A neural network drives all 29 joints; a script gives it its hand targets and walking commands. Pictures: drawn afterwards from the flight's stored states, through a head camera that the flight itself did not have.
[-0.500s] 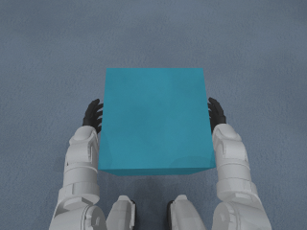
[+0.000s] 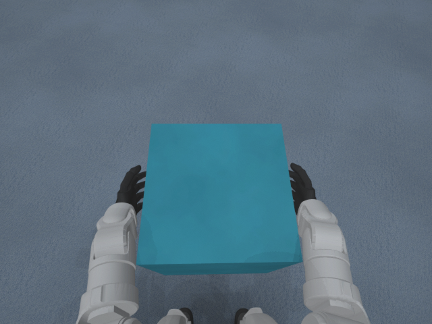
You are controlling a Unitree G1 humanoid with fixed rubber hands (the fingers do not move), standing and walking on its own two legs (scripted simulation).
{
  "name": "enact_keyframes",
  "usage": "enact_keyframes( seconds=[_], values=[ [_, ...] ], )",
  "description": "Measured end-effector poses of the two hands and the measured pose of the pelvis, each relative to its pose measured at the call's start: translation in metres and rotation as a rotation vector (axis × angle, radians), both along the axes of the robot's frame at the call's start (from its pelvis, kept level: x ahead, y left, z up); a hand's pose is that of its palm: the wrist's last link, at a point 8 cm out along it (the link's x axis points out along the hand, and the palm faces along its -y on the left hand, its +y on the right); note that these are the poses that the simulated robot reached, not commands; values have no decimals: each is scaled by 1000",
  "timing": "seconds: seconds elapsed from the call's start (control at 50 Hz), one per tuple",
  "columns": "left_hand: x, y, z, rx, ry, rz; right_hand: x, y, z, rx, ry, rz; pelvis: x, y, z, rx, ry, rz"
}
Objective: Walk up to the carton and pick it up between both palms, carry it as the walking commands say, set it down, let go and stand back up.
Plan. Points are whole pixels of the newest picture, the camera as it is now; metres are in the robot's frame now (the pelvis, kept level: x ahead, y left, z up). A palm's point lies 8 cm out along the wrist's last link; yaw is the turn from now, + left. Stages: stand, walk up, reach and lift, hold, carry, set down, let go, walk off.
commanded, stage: reach and lift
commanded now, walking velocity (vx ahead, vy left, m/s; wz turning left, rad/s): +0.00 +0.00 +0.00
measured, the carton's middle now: (216, 208) +0.36 +0.00 -0.08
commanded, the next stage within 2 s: hold in 1.80 s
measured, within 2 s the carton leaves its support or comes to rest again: neither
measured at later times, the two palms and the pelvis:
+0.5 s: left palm (114, 204) +0.33 +0.17 +0.04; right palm (319, 202) +0.32 -0.17 +0.04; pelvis +0.01 +0.00 +0.03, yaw +0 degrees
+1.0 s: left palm (103, 207) +0.30 +0.17 +0.08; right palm (335, 206) +0.30 -0.17 +0.08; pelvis +0.02 +0.00 +0.04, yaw +0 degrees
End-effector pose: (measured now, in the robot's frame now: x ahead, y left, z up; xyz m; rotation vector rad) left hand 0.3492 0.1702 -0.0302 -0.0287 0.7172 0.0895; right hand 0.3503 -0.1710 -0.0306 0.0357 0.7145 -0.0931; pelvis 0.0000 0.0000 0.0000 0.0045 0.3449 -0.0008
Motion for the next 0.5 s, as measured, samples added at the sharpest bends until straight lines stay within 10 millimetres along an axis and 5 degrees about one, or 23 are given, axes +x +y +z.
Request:
enact_keyframes(
  seconds=[0.5],
  values=[
    [-23,0,67,3,-48,-9,-26,0,68,-12,-48,1,13,3,31,-1,-264,1]
  ],
)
